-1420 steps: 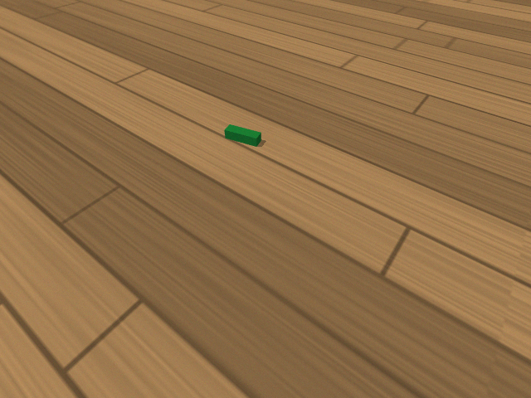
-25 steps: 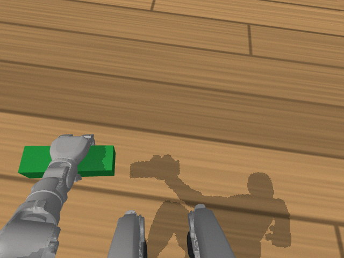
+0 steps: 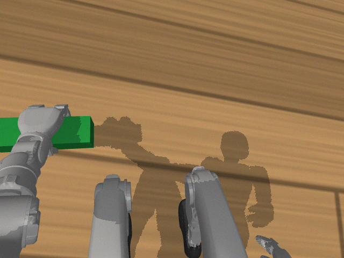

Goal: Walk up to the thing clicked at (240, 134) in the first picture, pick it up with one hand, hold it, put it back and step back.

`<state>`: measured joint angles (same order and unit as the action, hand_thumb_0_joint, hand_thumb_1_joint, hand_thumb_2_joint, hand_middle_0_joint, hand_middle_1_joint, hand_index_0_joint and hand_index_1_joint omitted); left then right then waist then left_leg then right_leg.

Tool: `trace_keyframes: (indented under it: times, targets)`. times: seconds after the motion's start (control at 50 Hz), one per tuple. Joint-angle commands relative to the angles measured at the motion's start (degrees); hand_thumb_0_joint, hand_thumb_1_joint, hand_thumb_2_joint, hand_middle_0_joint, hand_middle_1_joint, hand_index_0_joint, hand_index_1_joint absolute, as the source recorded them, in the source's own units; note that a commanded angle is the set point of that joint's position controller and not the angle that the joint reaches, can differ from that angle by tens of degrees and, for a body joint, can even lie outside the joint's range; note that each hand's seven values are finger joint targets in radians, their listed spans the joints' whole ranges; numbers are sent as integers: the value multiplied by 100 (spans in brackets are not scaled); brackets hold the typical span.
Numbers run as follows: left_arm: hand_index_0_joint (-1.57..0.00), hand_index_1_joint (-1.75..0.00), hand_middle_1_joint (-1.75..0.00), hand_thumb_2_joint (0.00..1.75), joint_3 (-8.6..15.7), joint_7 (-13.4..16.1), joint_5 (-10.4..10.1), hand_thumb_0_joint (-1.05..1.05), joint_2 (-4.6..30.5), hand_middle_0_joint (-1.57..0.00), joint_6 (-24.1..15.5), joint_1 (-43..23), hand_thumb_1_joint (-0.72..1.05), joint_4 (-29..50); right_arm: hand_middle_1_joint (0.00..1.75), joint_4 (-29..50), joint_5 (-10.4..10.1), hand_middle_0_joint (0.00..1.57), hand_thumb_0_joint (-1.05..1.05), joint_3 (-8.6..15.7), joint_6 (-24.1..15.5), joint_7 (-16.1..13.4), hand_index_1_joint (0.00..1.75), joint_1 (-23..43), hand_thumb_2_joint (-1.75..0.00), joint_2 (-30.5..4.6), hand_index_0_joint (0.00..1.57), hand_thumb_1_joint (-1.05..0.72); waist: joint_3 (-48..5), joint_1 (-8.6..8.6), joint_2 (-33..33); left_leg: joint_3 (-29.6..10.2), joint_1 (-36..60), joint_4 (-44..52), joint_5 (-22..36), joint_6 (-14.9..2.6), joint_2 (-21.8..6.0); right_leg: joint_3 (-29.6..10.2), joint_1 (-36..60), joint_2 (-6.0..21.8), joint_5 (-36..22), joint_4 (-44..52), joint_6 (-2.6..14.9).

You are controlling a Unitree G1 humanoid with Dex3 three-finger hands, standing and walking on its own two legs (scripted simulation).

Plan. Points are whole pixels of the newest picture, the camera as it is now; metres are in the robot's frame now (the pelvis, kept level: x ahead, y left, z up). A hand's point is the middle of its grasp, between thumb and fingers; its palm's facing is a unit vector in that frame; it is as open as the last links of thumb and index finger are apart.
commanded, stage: crouch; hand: left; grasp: from above
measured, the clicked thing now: (46, 134) +0.43 +0.30 -0.19
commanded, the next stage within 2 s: lower in 0.66 s
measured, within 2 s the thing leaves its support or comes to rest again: rests again in 1.92 s
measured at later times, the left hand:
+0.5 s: hand (60, 138) +0.43 +0.28 -0.25, palm faces -0.48 -0.03 -0.88, open 10.5 cm
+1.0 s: hand (64, 140) +0.44 +0.29 -0.29, palm faces -0.50 -0.05 -0.87, open 10.4 cm
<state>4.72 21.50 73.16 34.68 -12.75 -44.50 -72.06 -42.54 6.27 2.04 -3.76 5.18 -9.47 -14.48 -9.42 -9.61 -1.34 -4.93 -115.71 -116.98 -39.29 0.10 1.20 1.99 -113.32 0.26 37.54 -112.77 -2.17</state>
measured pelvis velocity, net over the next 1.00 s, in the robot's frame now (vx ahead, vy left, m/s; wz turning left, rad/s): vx -0.01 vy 0.00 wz -0.06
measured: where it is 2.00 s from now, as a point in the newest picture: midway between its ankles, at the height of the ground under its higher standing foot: (157, 244)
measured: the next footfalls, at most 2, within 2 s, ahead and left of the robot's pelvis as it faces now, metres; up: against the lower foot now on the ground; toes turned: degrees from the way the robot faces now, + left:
none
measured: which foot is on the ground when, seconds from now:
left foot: down 0.00-1.00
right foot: down 0.00-1.00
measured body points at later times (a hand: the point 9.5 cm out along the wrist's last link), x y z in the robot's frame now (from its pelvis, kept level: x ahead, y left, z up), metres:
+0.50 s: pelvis -0.01 +0.00 -0.08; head +0.23 +0.05 +0.30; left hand +0.45 +0.28 -0.20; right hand +0.03 -0.28 -0.19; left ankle +0.07 +0.12 -0.41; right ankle +0.09 -0.14 -0.41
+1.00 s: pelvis -0.01 +0.00 -0.11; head +0.24 +0.06 +0.26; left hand +0.46 +0.29 -0.24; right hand +0.04 -0.28 -0.22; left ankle +0.07 +0.12 -0.41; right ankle +0.09 -0.14 -0.41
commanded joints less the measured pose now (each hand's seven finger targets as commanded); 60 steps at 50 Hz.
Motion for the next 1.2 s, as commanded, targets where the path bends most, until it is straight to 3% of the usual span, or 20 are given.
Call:
trace_keyframes:
  times: [0.0, 0.04, 0.06, 0.08, 0.1, 0.14, 0.18, 0.2, 0.22, 0.24, 0.28, 0.36, 0.7, 0.76, 0.82, 0.86, 1.02, 1.12, 1.14, 1.18]
  targets:
    - [-90, -104, -107, 114, 379, 359, -56, 0, 1705, -87, -37, -1970, 56, 907, 30, 89, 14, 20, 0, 411, -32, 65, 30, -1314, -90, -1320, 20, -91, -3999, 7, -1401, 190, 3340, 1157, 1755, -57, 2, 348, 1570, -117, -1431, 866, 451]
    - [-90, -105, -108, 114, 227, 326, -111, 0, 1394, -87, 19, -1708, 57, 432, 30, 121, 35, 20, 0, 387, -32, 118, 30, -1254, -90, -1321, 20, -90, -3775, -47, -1280, 196, 3153, 1027, 1666, -77, -1, 352, 1421, -121, -1359, 797, 437]
    - [-88, -106, -109, 113, 287, 330, -130, 0, 1612, -85, -6, -2051, 56, 691, 30, 104, 38, 20, 0, 409, -33, 128, 30, -1225, -90, -1362, 20, -90, -3793, -102, -1342, 195, 3063, 952, 1603, -86, -17, 345, 1348, -119, -1343, 735, 433]
    - [-88, -104, -106, 113, 436, 343, -116, 0, 1895, -85, -30, -2277, 54, 851, 30, 76, 43, 20, 0, 423, -23, 121, 30, -1254, -90, -1384, 20, -90, -3918, -29, -1420, 224, 3021, 873, 1583, -100, -13, 326, 1372, -134, -1370, 671, 438]
    - [-88, -103, -105, 111, 334, 331, -75, 0, 1821, -85, -7, -2129, 53, 556, 30, 124, 32, 20, 0, 368, -13, 134, 30, -1187, -90, -1319, 20, -91, -3853, -9, -1387, 302, 2791, 796, 1482, -127, 19, 312, 1481, -171, -1334, 647, 439]
    - [-89, -103, -106, 110, 529, 344, -62, 0, 2075, -86, -79, -2208, 56, 768, 30, 81, 54, 20, 0, 380, -9, 171, 30, -1264, -90, -1370, 20, -90, -3754, -13, -1352, 302, 2584, 708, 1394, -120, 14, 339, 1454, -147, -1324, 533, 422]
    - [-89, -102, -105, 110, 413, 311, -41, 0, 1850, -87, -101, -2029, 56, 400, 30, 76, 65, 20, 0, 337, -4, 196, 30, -1237, -90, -1375, 20, -90, -3708, -94, -1200, 283, 2479, 605, 1329, -129, 27, 368, 1344, -170, -1258, 442, 418]
    - [-88, -103, -106, 109, 489, 314, -30, 0, 2046, -85, -171, -2299, 55, 699, 30, 64, 77, 20, 0, 355, 3, 203, 30, -1216, -90, -1400, 20, -90, -3758, -84, -1377, 259, 2510, 575, 1368, -107, 11, 383, 1237, -177, -1278, 341, 431]
    - [-87, -102, -105, 107, 414, 312, -12, 0, 1913, -83, -139, -2110, 53, 198, 30, 68, 66, 20, 0, 321, -2, 202, 30, -1175, -90, -1435, 20, -90, -3545, -86, -1382, 232, 2424, 588, 1221, -93, 20, 392, 1026, -158, -1119, 282, 438]
    - [-86, -100, -104, 106, 384, 324, -41, 0, 1935, -82, -175, -2267, 52, 385, 30, 72, 66, 20, 0, 326, 2, 206, 30, -1117, -90, -1399, 20, -90, -3642, -64, -1394, 227, 2422, 539, 1165, -110, 13, 407, 986, -197, -1082, 259, 450]
    - [-85, -101, -104, 108, 539, 370, 55, 0, 2212, -82, -217, -2436, 51, 362, 30, 21, 94, 20, 0, 306, 13, 209, 30, -1208, -90, -1422, 20, -90, -3659, -80, -1364, 259, 2320, 431, 1108, -114, 26, 400, 999, -186, -1060, 190, 441]
    - [-85, -100, -103, 106, 442, 422, 70, 0, 2132, -82, -272, -2463, 51, 26, 30, -1, 114, 20, 0, 253, -9, 231, 30, -1091, -90, -1429, 20, -90, -3504, -128, -1440, 260, 2130, 302, 861, -114, 40, 442, 685, -204, -845, 10, 452]
    - [-88, -98, -99, 109, 605, 560, 125, 0, 2566, -87, -308, -2690, 53, -130, 30, -109, 193, 20, 0, 108, -7, 229, 30, -1054, -90, -1515, 20, -91, -3494, -222, -1521, 294, 1650, -261, 949, -133, 45, 551, 428, -242, -979, -528, 438]
    - [-90, -95, -95, 110, 550, 541, 135, 0, 2510, -90, -292, -2603, 52, -172, 30, -110, 184, 20, 0, 89, 15, 225, 30, -1053, -90, -1499, 20, -90, -3533, -200, -1503, 328, 1672, -362, 1080, -143, 55, 538, 478, -269, -1119, -511, 429]
    - [-89, -98, -98, 112, 450, 522, 138, 0, 2402, -89, -278, -2620, 52, -464, 30, -145, 218, 20, 0, 18, -11, 250, 30, -1085, -90, -1525, 20, -91, -3202, -379, -1335, 305, 1449, -515, 1080, -166, 47, 578, 370, -248, -1141, -591, 401]
    - [-90, -96, -96, 109, 405, 519, 122, 0, 2520, -90, -351, -2785, 52, -518, 30, -131, 219, 20, 0, -41, -16, 246, 30, -1024, -90, -1520, 20, -91, -3121, -383, -1315, 304, 1228, -638, 1019, -189, 42, 581, 420, -280, -1121, -626, 398]
    - [-94, -97, -98, 107, 570, 718, 241, 0, 2717, -93, -531, -2586, 59, -556, 30, -122, 317, 20, 0, -119, -44, 290, 30, -932, -90, -1613, 20, -90, -3199, -378, -1667, 228, 1494, -743, 1167, -113, 31, 739, 261, -314, -1171, -936, 392]
    - [-94, -99, -101, 107, 778, 912, 368, 0, 3000, -92, -541, -2768, 61, -386, 30, -88, 414, 20, 0, -116, -67, 338, 30, -932, -90, -1694, 20, -90, -3218, -505, -1954, 216, 1525, -913, 1318, -105, -3, 801, 176, -313, -1359, -1115, 375]
    - [-94, -97, -99, 105, 697, 935, 341, 0, 2851, -93, -497, -2541, 60, -706, 30, -111, 391, 20, 0, -141, -63, 339, 30, -886, -90, -1678, 20, -90, -3123, -436, -1855, 209, 1407, -867, 1110, -110, 13, 793, 86, -325, -1156, -1087, 399]
    - [-94, -98, -99, 107, 818, 1008, 292, 0, 2958, -93, -485, -2616, 61, -603, 30, -102, 421, 20, 0, -152, -69, 345, 30, -882, -90, -1721, 20, -90, -3124, -477, -1875, 200, 1362, -909, 1072, -121, 8, 822, 93, -322, -1144, -1118, 369]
